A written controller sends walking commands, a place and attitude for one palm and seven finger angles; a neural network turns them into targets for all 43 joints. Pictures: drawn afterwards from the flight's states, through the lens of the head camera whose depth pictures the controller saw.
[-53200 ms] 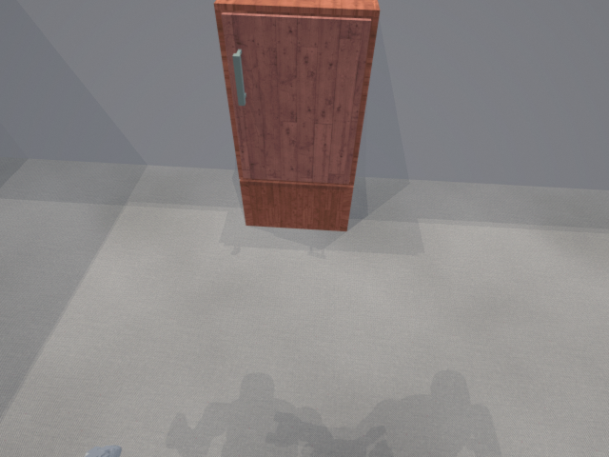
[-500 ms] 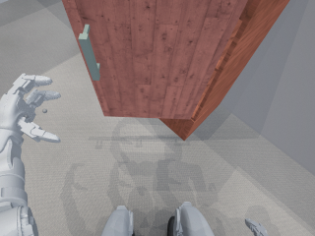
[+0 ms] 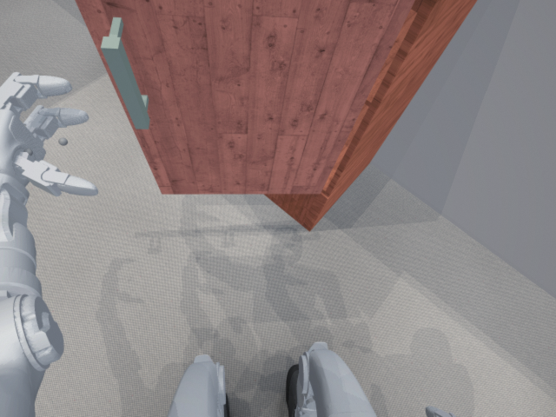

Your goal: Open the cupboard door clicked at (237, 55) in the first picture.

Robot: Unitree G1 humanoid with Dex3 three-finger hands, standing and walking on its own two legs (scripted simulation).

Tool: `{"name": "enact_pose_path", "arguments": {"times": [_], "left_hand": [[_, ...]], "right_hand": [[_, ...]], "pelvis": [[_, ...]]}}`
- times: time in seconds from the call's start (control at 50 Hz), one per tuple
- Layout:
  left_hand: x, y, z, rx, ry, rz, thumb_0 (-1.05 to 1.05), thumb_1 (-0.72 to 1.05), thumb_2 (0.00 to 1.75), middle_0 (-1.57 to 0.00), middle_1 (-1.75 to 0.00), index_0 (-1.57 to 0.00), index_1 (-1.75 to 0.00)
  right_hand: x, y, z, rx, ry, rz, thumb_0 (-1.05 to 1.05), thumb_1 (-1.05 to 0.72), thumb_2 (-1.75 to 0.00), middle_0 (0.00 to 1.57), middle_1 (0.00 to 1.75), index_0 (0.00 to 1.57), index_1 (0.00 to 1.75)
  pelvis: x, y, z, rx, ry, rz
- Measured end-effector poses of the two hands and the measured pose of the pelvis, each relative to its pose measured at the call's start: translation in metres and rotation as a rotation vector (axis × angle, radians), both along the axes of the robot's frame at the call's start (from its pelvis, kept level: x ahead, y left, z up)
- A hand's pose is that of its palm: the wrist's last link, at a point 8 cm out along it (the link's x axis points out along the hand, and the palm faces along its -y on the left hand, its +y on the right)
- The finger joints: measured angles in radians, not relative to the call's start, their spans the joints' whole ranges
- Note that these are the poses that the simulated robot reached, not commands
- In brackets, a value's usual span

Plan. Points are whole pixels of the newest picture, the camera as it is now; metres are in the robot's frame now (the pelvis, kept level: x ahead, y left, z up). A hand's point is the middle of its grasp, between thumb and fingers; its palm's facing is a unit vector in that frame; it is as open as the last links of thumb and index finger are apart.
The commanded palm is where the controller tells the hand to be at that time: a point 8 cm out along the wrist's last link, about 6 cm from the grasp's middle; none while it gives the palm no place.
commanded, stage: move the hooked fingers beside the handle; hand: left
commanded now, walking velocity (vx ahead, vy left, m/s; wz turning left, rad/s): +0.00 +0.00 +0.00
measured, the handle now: (130, 78) +0.58 +0.20 +0.05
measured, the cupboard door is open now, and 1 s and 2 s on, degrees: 44 44 44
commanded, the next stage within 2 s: slide the fingers in behind the handle in 1.24 s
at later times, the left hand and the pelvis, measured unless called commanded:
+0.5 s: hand (83, 94) +0.54 +0.25 +0.06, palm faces +0.00 -1.00 +0.00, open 14.0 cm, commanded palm +0.53 +0.29 +0.05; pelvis +0.00 +0.00 -0.01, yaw -1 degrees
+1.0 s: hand (83, 101) +0.54 +0.26 +0.05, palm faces -0.01 -1.00 +0.00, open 14.0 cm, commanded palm +0.53 +0.29 +0.05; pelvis +0.01 +0.01 -0.01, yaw -1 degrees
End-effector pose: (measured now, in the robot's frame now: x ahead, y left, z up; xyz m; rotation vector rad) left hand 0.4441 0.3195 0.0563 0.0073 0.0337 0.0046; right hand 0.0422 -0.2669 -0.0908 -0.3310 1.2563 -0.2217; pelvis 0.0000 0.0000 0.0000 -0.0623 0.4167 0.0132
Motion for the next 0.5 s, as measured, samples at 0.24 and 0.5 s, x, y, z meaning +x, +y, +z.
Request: {"name": "enact_pose_path", "arguments": {"times": [0.24,0.5], "left_hand": [[0.04,-0.008,-0.001,-0.004,-0.008,-0.009,-0.01,-0.5,0.3,-0.3,-1.2,-0.3,-1.2],[0.077,-0.011,0.001,-0.004,0.007,-0.003,-0.01,-0.5,0.3,-0.3,-1.2,-0.3,-1.2]], "right_hand": [[-0.029,-0.001,-0.003,-0.023,0.099,-0.038,0.01,-0.91,-0.89,0.2,0.3,0.2,0.3],[-0.063,0.01,-0.003,-0.014,0.203,-0.091,0.01,-0.91,-0.89,0.2,0.3,0.2,0.3]], "pelvis": [[-0.004,0.002,-0.008,-0.013,0.045,-0.001],[-0.004,0.004,-0.014,-0.028,0.086,-0.008]]}}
